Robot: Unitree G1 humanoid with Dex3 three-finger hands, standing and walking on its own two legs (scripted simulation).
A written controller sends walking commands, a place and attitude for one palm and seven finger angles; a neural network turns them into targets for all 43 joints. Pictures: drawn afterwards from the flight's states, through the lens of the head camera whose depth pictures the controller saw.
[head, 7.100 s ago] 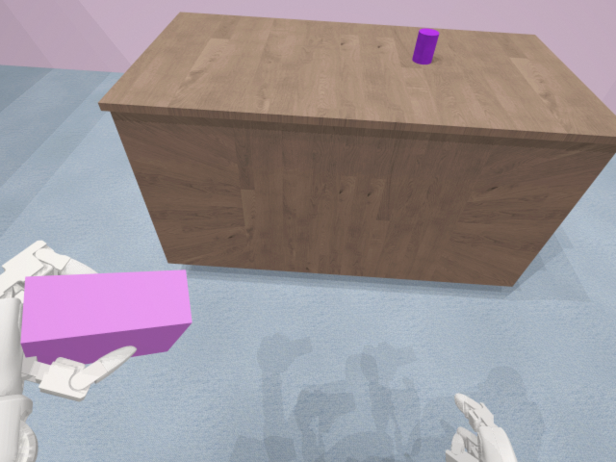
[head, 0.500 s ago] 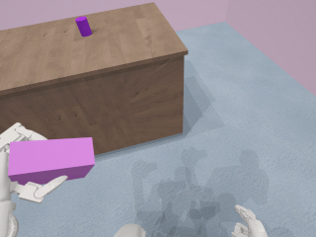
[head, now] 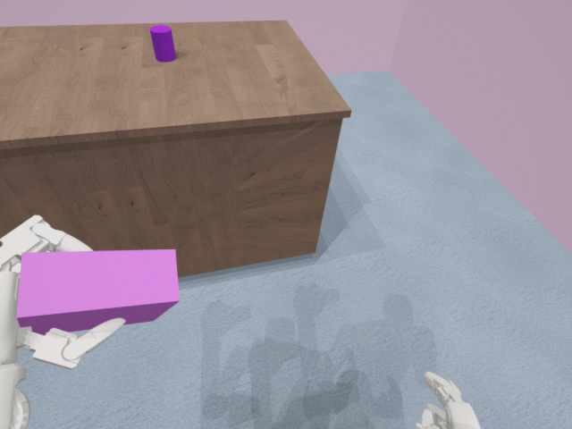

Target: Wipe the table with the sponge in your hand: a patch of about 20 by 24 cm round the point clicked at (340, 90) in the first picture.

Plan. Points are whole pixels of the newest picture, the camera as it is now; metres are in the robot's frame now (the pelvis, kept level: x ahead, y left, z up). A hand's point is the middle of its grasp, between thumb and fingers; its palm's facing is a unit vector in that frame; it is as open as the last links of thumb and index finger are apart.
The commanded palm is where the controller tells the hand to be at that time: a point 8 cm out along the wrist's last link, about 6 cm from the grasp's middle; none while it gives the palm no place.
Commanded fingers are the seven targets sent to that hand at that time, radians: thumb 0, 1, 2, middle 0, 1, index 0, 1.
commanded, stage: come to a stop and stand still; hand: left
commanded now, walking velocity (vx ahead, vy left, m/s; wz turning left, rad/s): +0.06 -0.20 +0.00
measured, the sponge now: (123, 291) +0.22 +0.20 +0.14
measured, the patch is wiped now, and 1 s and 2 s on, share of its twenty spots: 0.00 0.00 0.00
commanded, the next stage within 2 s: look again from close up in 1.16 s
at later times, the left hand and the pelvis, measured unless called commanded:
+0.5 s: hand (110, 299) +0.20 +0.20 +0.16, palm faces +0.26 -0.83 -0.50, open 9.9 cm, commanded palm +0.15 +0.25 +0.18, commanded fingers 0.00 0.10 1.30 -1.20 -1.60 -1.20 -1.60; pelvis -0.02 -0.02 -0.01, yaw -1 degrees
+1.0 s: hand (64, 347) +0.15 +0.22 +0.16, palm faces +0.38 -0.82 -0.42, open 9.9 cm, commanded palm +0.11 +0.26 +0.18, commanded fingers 0.00 0.10 1.30 -1.20 -1.60 -1.20 -1.60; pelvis -0.06 -0.02 +0.00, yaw -1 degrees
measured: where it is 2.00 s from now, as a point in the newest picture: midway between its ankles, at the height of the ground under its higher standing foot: outside the picture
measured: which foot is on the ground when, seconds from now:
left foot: down 0.00-1.00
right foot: up 0.00-0.18, down 0.20-1.00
